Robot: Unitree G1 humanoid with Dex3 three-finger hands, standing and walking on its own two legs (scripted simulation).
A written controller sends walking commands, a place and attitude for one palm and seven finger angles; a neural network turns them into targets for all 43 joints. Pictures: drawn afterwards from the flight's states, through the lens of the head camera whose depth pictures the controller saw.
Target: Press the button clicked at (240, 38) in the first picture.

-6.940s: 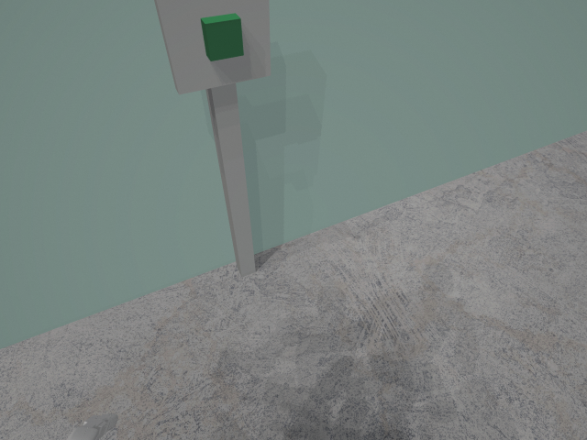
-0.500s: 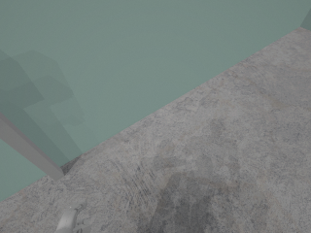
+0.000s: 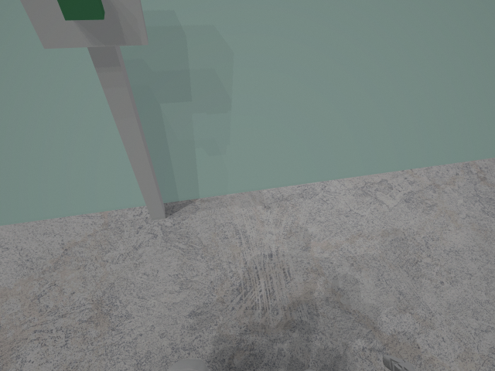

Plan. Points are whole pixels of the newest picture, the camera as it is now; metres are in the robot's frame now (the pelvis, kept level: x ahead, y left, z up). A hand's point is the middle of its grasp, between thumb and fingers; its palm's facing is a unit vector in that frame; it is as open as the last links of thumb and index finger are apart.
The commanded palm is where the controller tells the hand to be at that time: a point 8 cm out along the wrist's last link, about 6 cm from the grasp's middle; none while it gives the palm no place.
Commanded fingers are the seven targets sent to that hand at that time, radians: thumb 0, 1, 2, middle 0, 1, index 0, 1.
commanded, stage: turn to face it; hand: left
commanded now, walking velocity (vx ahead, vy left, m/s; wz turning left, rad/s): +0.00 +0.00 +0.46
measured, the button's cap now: out of the picture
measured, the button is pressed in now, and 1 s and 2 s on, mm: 0 0 0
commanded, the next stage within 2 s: take the last steps up to it in 0.54 s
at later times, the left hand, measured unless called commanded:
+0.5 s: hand out of the picture +0.09 +0.21 -0.13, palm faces +0.21 -0.94 -0.25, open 7.4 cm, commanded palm none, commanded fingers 0.00 0.90 0.90 -0.20 -0.30 -0.20 -0.30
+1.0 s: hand out of the picture -0.10 +0.11 -0.13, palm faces +0.44 -0.87 -0.23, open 7.3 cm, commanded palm none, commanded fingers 0.00 0.90 0.90 -0.20 -0.30 -0.20 -0.30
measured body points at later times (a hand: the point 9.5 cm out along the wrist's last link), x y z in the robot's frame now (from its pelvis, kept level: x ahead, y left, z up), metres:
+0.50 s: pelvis +0.01 -0.01 +0.02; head +0.03 -0.01 +0.47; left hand +0.08 +0.26 -0.11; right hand +0.08 -0.24 -0.13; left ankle +0.01 +0.09 -0.72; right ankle +0.02 -0.14 -0.69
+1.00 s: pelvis +0.02 -0.03 +0.03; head +0.03 -0.05 +0.48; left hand -0.12 +0.16 -0.11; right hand +0.16 -0.24 -0.13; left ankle -0.03 +0.13 -0.67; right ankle +0.02 -0.13 -0.72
